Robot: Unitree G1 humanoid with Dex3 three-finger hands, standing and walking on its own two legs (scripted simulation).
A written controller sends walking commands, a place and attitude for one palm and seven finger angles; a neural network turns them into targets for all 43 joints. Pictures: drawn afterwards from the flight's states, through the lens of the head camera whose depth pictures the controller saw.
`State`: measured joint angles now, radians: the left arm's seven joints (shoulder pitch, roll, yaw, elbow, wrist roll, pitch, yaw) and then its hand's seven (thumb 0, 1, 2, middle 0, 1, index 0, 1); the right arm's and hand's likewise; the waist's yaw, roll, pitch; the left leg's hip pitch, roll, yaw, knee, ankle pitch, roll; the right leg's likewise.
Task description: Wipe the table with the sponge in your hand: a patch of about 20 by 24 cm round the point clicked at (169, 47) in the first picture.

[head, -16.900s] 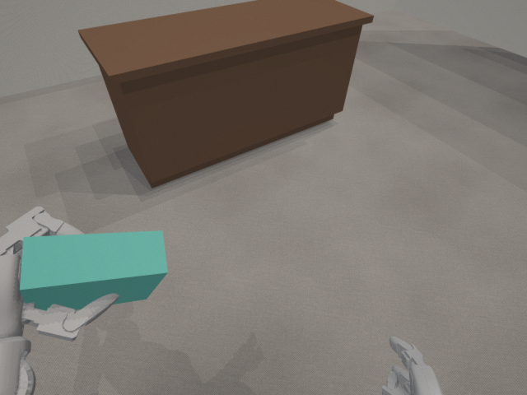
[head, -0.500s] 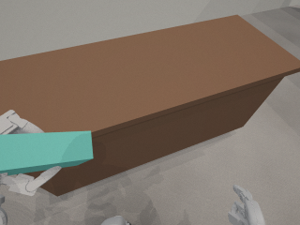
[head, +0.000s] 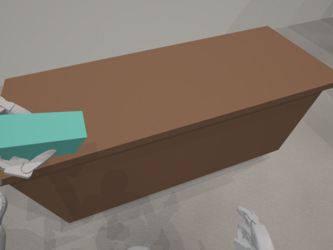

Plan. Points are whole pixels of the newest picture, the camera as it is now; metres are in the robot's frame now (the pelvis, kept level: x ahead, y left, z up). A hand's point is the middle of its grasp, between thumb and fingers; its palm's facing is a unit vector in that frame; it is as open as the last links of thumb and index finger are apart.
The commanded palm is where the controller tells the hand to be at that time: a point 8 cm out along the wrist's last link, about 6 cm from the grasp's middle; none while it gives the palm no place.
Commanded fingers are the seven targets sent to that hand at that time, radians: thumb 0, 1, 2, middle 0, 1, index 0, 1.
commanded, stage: come to a stop and stand still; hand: left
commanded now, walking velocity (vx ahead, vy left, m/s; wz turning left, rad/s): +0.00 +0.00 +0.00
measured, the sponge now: (54, 136) +0.27 +0.25 +0.17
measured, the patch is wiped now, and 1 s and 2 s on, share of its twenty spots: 0.00 0.00 0.00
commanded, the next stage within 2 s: look again from close up in 0.98 s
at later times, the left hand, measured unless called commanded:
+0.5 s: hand (37, 143) +0.25 +0.27 +0.17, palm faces +0.37 -0.86 -0.35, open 9.5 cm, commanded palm +0.19 +0.31 +0.18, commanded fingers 0.00 0.10 1.30 -1.20 -1.60 -1.20 -1.60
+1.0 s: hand (29, 138) +0.26 +0.30 +0.16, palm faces +0.37 -0.86 -0.35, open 9.5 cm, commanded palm +0.20 +0.33 +0.18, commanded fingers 0.00 0.10 1.30 -1.20 -1.60 -1.20 -1.60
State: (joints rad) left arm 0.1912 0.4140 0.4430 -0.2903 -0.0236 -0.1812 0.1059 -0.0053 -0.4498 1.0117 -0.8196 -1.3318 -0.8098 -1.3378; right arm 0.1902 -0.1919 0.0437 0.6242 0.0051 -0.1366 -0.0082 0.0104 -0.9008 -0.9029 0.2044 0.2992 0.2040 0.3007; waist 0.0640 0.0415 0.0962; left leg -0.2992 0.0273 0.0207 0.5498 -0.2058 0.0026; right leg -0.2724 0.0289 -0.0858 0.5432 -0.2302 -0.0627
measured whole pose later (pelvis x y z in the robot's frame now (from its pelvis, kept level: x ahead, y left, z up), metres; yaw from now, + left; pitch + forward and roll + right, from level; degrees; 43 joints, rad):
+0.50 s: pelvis +0.03 +0.03 +0.01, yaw -1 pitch -1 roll -1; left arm 0.39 0.37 0.33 -0.41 -0.02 -0.23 0.10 0.00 -0.45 1.01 -0.82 -1.33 -0.81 -1.34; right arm 0.24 -0.19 0.05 0.59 -0.02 -0.17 -0.03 0.01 -0.90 -0.90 0.20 0.30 0.20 0.30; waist 0.03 -0.04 0.02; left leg -0.22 -0.01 0.00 0.40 -0.16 0.03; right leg -0.17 0.02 -0.05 0.33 -0.15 -0.02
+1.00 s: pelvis +0.04 +0.05 +0.01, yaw +0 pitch +0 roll -1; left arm 0.40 0.36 0.32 -0.43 -0.04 -0.18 0.11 0.00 -0.45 1.01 -0.82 -1.34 -0.81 -1.34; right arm 0.18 -0.20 0.04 0.57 -0.01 -0.11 -0.05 0.01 -0.90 -0.90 0.20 0.30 0.20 0.30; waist 0.04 -0.03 0.04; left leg -0.22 -0.05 0.00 0.40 -0.18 0.06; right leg -0.16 -0.01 -0.05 0.33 -0.17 0.02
